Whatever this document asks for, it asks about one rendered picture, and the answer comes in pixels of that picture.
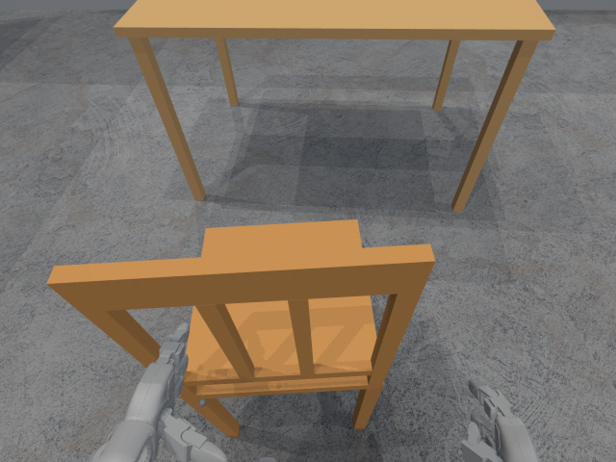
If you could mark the table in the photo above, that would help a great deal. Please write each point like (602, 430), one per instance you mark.
(453, 20)

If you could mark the left robot forearm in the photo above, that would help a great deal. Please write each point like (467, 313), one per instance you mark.
(129, 441)

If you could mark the left robot hand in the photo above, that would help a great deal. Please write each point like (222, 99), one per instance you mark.
(159, 385)

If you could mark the chair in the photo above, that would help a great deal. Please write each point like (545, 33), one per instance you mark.
(277, 309)

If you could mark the right robot hand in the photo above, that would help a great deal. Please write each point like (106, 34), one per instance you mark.
(507, 440)

